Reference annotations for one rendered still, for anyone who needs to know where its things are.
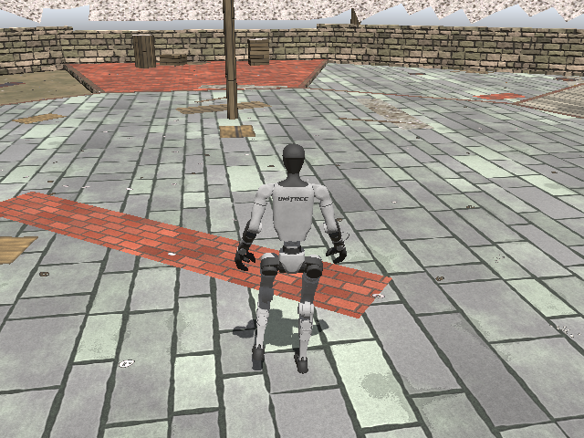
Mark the robot left thigh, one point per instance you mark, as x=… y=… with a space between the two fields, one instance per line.
x=268 y=269

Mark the robot right shin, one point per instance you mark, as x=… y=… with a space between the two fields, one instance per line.
x=304 y=332

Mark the right robot hand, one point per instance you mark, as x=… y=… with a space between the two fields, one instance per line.
x=342 y=254

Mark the robot right forearm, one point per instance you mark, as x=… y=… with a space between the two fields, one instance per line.
x=337 y=239

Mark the left robot upper arm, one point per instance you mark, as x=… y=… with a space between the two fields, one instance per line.
x=259 y=206

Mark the left robot hand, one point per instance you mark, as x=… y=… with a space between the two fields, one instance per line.
x=239 y=258

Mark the right robot upper arm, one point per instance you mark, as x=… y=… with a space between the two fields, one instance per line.
x=321 y=192

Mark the robot left forearm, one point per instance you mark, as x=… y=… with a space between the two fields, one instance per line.
x=246 y=240

